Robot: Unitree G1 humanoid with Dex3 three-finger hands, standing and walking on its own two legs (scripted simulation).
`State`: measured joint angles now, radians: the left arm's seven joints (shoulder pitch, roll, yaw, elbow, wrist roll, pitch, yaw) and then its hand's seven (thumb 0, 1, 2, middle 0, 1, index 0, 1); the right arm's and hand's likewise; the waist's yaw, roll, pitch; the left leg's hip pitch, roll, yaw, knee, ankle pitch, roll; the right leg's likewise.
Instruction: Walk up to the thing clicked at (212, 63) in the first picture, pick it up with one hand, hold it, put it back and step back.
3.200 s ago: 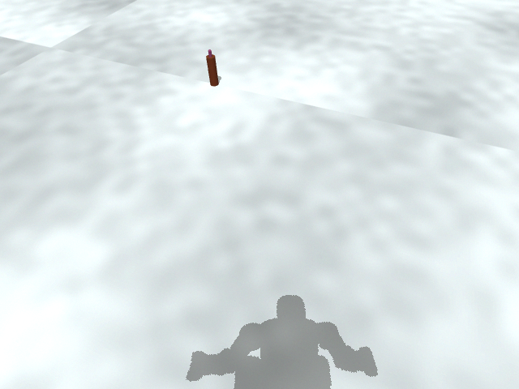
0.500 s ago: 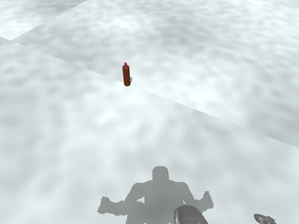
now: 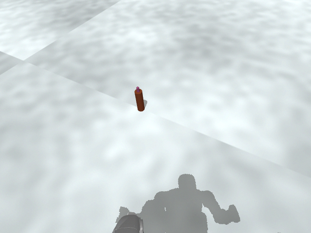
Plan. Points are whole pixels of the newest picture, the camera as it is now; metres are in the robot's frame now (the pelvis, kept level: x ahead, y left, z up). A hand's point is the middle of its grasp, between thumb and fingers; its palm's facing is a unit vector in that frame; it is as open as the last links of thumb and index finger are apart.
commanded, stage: walk up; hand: left
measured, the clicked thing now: (139, 98) +1.15 +0.20 -0.65
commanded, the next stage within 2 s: none
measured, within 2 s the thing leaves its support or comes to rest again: neither
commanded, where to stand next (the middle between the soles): +0.81 +0.01 m, yaw -1 degrees
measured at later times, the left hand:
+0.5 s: hand (80, 174) +0.31 +0.29 -0.14, palm faces -0.11 -0.93 -0.35, open 7.4 cm
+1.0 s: hand (92, 138) +0.46 +0.29 -0.16, palm faces -0.01 -0.93 -0.37, open 7.4 cm
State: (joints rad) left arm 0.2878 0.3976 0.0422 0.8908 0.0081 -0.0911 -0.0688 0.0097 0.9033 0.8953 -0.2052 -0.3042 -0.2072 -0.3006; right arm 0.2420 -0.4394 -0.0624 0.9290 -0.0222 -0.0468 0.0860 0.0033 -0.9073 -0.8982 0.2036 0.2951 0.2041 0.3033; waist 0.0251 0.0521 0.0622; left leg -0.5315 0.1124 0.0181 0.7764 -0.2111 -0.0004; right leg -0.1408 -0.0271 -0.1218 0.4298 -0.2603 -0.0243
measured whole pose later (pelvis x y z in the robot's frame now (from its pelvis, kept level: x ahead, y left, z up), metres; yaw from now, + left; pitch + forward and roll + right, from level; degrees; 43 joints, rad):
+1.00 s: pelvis +0.43 +0.01 -0.02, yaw +1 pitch -2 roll -1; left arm 0.34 0.44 0.04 0.88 0.01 -0.07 -0.06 0.01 0.90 0.90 -0.21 -0.30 -0.21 -0.30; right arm 0.27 -0.44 -0.07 0.92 -0.03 -0.06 0.08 0.00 -0.91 -0.90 0.20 0.30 0.21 0.30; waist 0.03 0.00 0.05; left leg -0.39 0.07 0.06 0.57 -0.16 0.02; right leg -0.14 -0.08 -0.13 0.61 -0.42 0.01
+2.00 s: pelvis +0.74 +0.03 -0.02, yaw +0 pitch -2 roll +0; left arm 0.28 0.42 0.02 0.92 0.00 -0.03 -0.01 0.01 0.91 0.90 -0.20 -0.30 -0.20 -0.30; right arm 0.21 -0.39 -0.03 0.86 -0.01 -0.04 0.03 0.00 -0.90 -0.90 0.21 0.30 0.21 0.30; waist 0.00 -0.04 0.11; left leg -0.34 0.03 0.09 0.61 -0.23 0.03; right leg -0.43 -0.07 -0.02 0.89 -0.41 -0.02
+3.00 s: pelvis +0.78 +0.02 +0.01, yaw -1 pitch -2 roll +0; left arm 0.08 0.34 0.00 1.19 0.00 -0.01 -0.02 0.01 0.91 0.90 -0.20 -0.30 -0.20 -0.30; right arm 0.06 -0.35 0.00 1.19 -0.01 -0.01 0.01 0.00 -0.91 -0.90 0.20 0.30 0.21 0.30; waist 0.00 0.00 0.06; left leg -0.12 0.03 0.08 0.32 -0.16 0.00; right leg -0.14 -0.03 -0.03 0.32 -0.14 0.02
